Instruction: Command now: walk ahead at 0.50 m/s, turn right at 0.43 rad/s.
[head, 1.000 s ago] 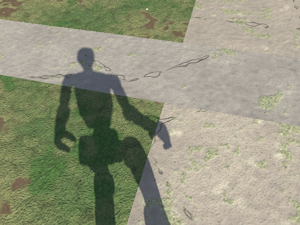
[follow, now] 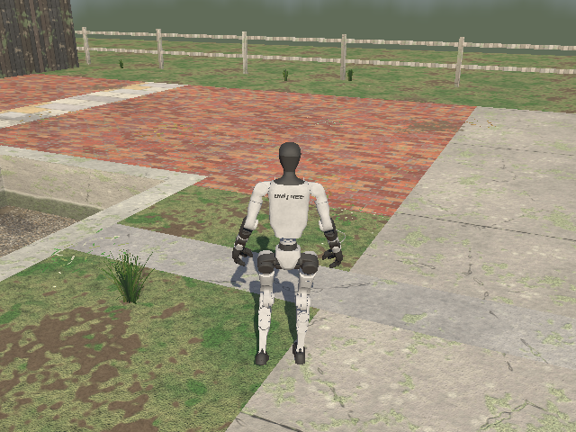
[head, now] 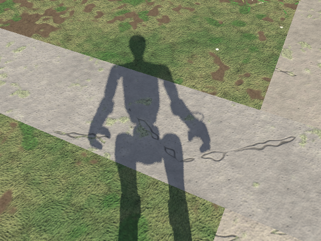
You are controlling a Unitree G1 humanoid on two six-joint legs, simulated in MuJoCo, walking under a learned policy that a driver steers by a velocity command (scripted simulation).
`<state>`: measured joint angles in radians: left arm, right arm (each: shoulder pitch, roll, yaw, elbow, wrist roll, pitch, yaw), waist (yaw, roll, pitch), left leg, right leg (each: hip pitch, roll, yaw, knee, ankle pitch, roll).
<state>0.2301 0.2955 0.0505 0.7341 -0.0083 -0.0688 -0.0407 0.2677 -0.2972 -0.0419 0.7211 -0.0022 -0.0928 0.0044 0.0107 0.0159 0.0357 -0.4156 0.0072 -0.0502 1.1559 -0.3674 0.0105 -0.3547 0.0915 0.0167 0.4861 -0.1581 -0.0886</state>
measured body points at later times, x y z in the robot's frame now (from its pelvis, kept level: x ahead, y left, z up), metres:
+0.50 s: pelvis +0.26 +0.03 +0.00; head +0.30 +0.03 +0.45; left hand +0.43 +0.29 -0.11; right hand +0.37 -0.27 -0.08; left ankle +0.35 +0.12 -0.73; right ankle +0.16 -0.07 -0.65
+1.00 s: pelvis +0.32 -0.03 +0.01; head +0.34 -0.08 +0.45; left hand +0.61 +0.11 -0.06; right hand +0.29 -0.36 -0.11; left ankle +0.39 +0.10 -0.66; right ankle +0.30 -0.13 -0.73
